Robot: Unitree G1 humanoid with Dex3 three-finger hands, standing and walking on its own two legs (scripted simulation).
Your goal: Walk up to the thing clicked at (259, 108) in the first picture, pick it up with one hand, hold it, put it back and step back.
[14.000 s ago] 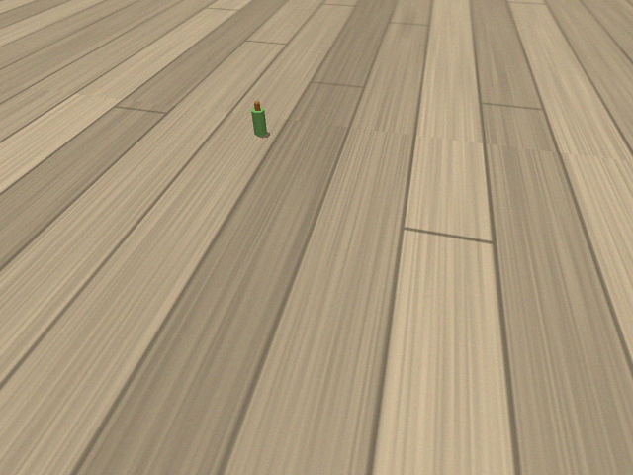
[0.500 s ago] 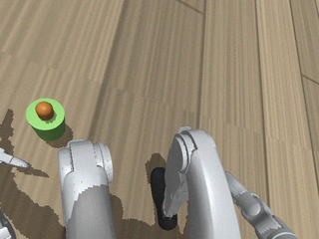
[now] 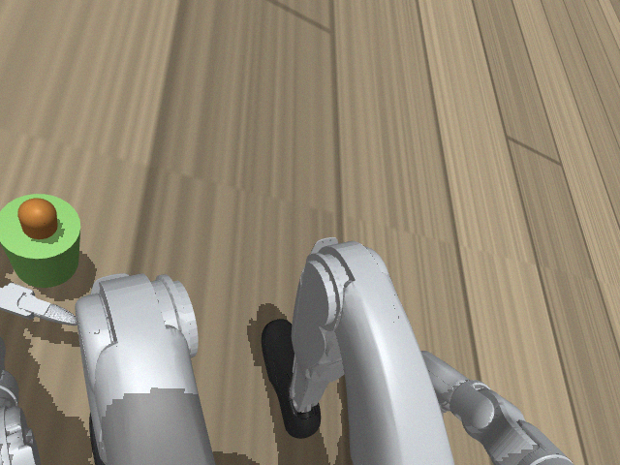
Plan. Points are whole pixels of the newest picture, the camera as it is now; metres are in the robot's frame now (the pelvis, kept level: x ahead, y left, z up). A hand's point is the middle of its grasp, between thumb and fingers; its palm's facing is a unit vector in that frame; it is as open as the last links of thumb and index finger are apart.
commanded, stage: rest palm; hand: left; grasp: from the side
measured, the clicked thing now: (42, 239) +0.42 +0.23 -0.18
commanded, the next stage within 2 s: close in 0.14 s
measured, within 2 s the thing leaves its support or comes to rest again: leaves its support in 1.40 s
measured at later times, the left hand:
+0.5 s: hand (35, 237) +0.41 +0.24 -0.16, palm faces +0.24 -0.97 +0.00, open 14.4 cm
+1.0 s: hand (31, 234) +0.42 +0.24 -0.17, palm faces +0.27 -0.96 +0.00, open 10.8 cm
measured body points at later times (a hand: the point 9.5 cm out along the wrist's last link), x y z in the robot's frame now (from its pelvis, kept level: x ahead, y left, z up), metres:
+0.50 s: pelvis +0.01 +0.00 +0.00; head +0.22 +0.18 +0.34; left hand +0.39 +0.29 -0.16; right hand +0.18 -0.24 -0.04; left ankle +0.09 +0.11 -0.25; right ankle +0.16 -0.15 -0.25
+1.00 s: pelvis +0.00 +0.00 +0.00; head +0.22 +0.19 +0.34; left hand +0.40 +0.29 -0.17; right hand +0.16 -0.25 -0.03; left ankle +0.09 +0.11 -0.25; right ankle +0.16 -0.15 -0.25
